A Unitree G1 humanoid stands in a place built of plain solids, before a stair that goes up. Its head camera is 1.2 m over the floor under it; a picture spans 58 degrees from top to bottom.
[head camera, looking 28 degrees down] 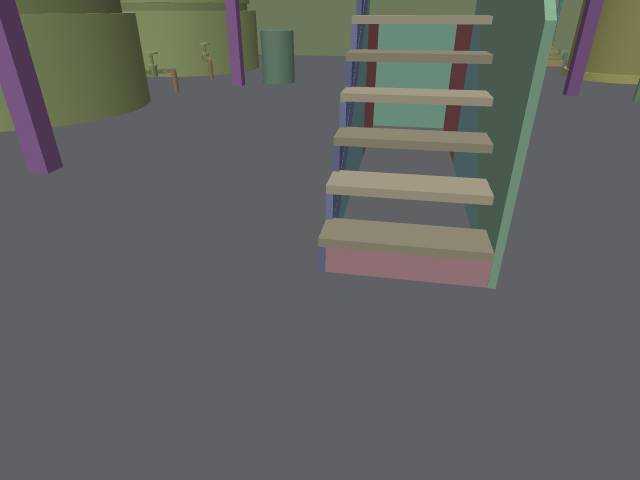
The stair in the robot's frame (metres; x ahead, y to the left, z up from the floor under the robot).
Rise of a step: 0.20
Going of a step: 0.23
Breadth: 0.88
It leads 10 degrees to the right of straight ahead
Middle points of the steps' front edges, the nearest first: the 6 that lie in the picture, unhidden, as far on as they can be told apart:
1.83 -0.42 0.20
2.05 -0.46 0.39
2.28 -0.50 0.59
2.50 -0.55 0.78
2.73 -0.59 0.98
2.95 -0.63 1.17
